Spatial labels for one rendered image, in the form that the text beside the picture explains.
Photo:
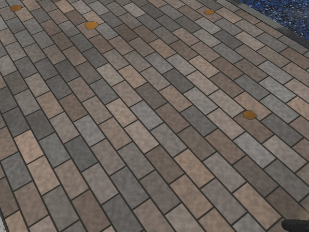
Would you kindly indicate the robot right hand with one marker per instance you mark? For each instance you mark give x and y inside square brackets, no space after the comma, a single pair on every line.
[295,225]

